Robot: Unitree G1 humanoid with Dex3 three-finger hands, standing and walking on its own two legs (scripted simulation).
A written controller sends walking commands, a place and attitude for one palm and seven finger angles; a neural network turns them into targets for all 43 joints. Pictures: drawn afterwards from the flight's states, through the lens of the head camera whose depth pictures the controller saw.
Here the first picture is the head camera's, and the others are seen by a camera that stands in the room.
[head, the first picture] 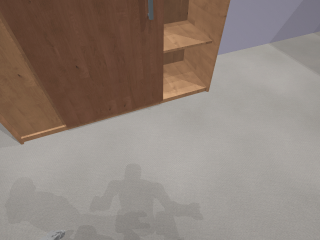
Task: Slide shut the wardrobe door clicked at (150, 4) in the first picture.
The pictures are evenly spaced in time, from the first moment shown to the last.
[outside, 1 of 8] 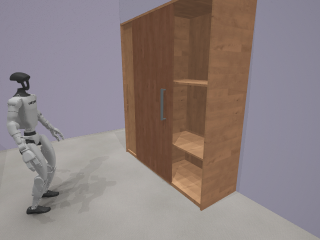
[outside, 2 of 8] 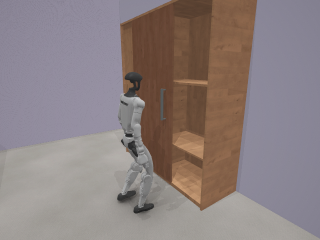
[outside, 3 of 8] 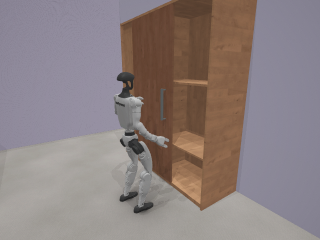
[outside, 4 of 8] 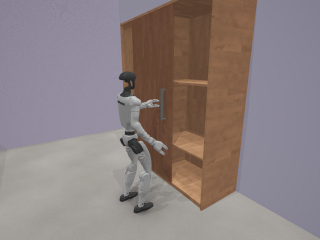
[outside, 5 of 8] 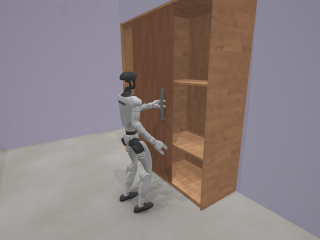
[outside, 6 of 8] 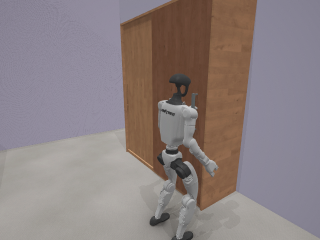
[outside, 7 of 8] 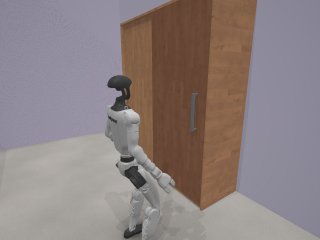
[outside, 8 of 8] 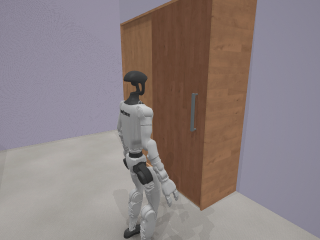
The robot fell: no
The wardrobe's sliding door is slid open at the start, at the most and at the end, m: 0.47 0.47 0.00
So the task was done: yes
